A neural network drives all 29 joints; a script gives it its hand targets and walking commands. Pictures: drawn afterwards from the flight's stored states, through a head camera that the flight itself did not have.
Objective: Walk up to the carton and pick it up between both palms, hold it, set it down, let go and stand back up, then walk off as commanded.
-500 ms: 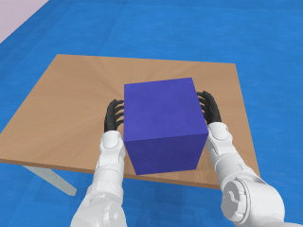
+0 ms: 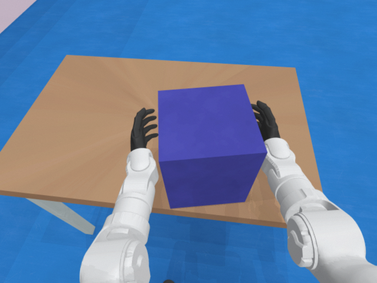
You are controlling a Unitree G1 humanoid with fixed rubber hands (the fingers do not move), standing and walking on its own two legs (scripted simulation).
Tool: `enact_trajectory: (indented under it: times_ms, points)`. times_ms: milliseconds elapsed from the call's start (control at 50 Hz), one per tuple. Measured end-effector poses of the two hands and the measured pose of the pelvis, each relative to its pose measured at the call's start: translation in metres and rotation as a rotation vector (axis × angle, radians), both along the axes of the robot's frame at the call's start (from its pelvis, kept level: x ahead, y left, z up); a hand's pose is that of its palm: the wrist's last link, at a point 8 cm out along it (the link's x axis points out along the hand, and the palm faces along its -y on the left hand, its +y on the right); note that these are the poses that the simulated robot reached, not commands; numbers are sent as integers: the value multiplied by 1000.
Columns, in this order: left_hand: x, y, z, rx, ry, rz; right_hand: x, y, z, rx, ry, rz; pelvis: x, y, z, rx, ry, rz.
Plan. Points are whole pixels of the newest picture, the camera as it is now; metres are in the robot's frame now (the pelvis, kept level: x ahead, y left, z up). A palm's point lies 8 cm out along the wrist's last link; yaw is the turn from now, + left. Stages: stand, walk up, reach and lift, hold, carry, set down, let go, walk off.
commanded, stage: set down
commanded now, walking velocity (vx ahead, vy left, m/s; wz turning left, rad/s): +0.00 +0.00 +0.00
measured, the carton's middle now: (204, 150) +0.41 +0.05 +0.00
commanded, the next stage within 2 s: none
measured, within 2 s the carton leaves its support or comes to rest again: neither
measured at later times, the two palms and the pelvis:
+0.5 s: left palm (124, 164) +0.33 +0.22 +0.03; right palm (292, 149) +0.42 -0.13 +0.04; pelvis +0.00 -0.01 +0.00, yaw +3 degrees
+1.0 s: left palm (119, 199) +0.26 +0.21 +0.01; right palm (309, 192) +0.33 -0.17 +0.02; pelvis -0.02 -0.01 -0.01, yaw +5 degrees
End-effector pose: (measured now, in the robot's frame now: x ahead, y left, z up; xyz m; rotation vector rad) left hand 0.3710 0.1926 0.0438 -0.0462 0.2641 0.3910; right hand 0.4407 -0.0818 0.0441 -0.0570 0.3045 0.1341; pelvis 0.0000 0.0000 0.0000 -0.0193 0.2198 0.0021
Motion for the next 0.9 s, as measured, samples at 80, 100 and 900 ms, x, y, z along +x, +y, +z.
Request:
enact_trajectory:
  times_ms: [80, 100, 900]
  points:
    - [-1, 6, 0, -9, 7, 8, 7, -1, 4, 10, 16, 1, -1, 0, -3, -6, 23, 4]
    - [-3, 8, 0, -8, 11, 11, 8, -1, 5, 10, 15, 4, -1, 0, -3, -7, 25, 5]
    - [-92, 18, -18, 4, -20, -26, -84, -76, -10, -9, -33, 49, -16, -14, -4, 14, -133, 64]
